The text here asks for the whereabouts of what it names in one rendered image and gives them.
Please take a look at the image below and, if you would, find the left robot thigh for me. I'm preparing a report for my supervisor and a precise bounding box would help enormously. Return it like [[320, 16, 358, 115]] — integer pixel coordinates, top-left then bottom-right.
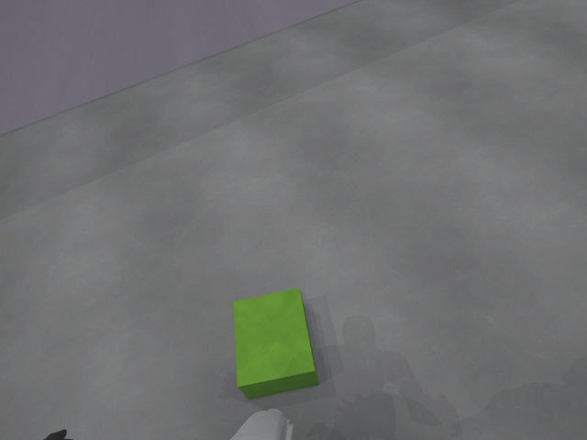
[[230, 411, 294, 440]]

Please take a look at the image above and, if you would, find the carton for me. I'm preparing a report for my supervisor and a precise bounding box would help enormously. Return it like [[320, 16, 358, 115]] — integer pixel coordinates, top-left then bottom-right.
[[234, 288, 319, 400]]

